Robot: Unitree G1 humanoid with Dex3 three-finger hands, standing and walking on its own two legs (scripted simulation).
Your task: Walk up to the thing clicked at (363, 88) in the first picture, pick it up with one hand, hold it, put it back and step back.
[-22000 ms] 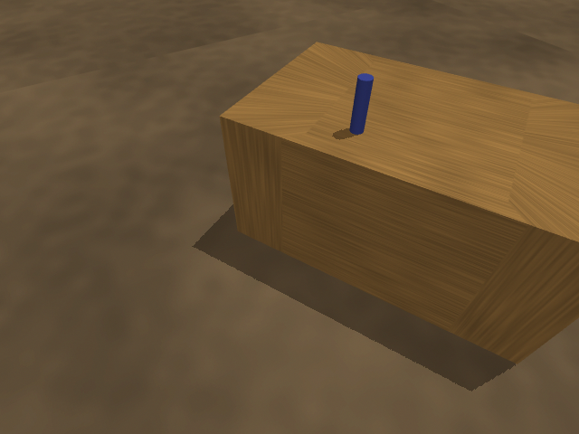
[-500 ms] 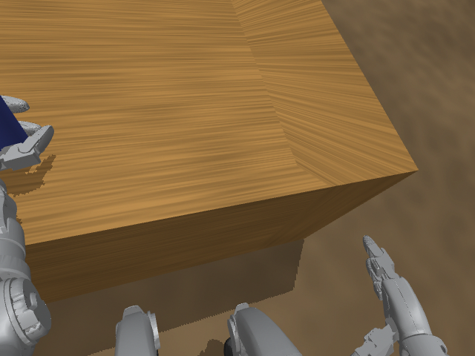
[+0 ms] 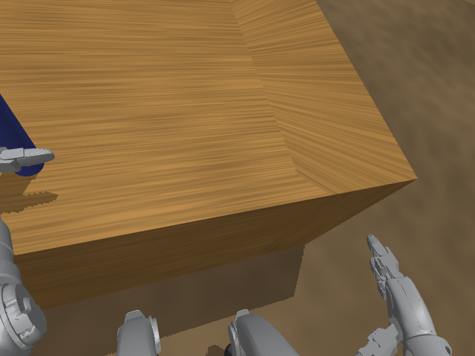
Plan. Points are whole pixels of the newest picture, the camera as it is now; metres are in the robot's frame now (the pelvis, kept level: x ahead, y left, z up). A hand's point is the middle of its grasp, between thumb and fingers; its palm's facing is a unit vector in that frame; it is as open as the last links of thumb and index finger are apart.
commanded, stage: withdraw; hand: left
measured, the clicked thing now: (3, 132) +0.49 +0.27 +0.03
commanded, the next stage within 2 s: rise in 0.10 s
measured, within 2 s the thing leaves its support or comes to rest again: neither
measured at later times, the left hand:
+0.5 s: hand out of the picture +0.42 +0.41 +0.11, palm faces +0.54 -0.79 -0.30, open 17.4 cm
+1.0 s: hand out of the picture +0.26 +0.27 +0.04, palm faces +0.30 -0.90 -0.32, open 16.7 cm
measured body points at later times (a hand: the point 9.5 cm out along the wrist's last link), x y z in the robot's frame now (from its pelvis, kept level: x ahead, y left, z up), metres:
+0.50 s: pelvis +0.01 +0.00 +0.05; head +0.11 +0.04 +0.49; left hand +0.39 +0.45 +0.13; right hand +0.16 -0.25 +0.02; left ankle +0.06 +0.12 -0.62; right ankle -0.02 -0.16 -0.62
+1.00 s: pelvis +0.02 +0.00 +0.08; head +0.06 +0.01 +0.53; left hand +0.24 +0.32 +0.07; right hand +0.20 -0.21 +0.02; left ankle +0.06 +0.12 -0.62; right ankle -0.02 -0.16 -0.62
